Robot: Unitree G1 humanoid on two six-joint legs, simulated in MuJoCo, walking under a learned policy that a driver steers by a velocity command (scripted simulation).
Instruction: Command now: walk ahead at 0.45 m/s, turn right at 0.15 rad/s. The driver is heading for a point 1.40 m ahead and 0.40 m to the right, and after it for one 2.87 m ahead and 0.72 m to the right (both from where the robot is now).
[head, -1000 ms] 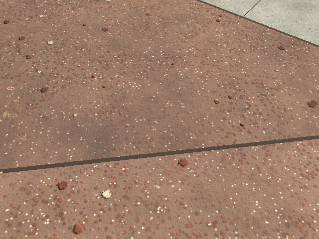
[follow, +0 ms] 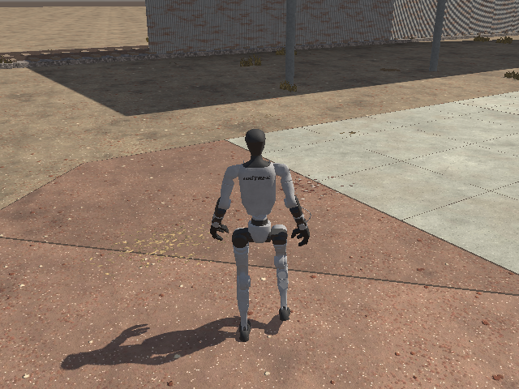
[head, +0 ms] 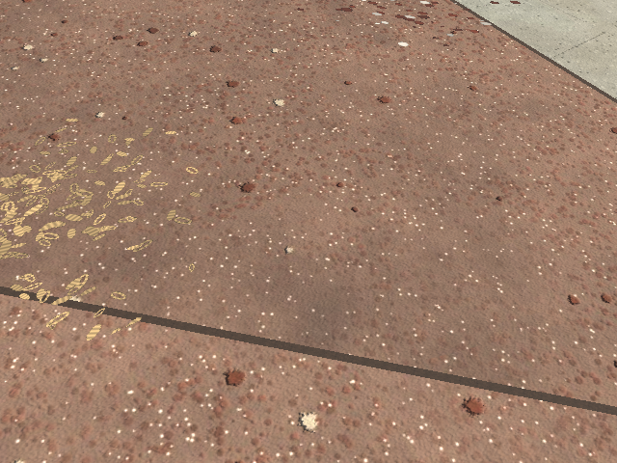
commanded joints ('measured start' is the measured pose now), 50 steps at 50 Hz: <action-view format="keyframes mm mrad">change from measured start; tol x32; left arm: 1 -101 38 2 -86 2 -9 -8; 50 -71 23 -13 -127 14 19 11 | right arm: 1 -24 -147 -38 -51 -4 -20 -10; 50 -86 -166 -48 -60 11 -45 -2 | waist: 1 -16 136 91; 11 -35 120 116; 17 159 -93 -437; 21 32 53 -43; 38 -17 -53 -78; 40 -3 428 -302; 50 5 136 45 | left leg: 1 77 238 -146 -188 202 144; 9 122 278 38 -191 352 105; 14 182 262 133 319 1103 33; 17 -629 -7 -129 1129 -299 -56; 31 -373 57 -48 308 358 -131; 38 -55 91 -108 134 170 -10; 40 425 462 -772 27 -171 206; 50 -11 268 -221 -150 228 181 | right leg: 1 -224 -31 26 -79 144 28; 14 323 176 -122 -471 131 -137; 17 1086 -251 845 -669 -171 -402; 25 305 -53 312 -822 274 -303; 37 417 -25 426 -569 95 -154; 41 -177 116 196 252 -337 -9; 50 -93 -13 63 -80 -28 26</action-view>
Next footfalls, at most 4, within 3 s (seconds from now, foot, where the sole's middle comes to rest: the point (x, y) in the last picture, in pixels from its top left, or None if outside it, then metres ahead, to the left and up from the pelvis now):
0.30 right None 0.33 -0.15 -0.78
0.76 left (305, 407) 0.64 -0.02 -0.78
1.26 right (451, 371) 0.74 -0.38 -0.78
1.80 left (400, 253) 1.10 -0.30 -0.78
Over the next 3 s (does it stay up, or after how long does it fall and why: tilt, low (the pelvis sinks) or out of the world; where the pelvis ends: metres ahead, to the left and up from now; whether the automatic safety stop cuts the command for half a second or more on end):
stays up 1.32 -0.45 -0.02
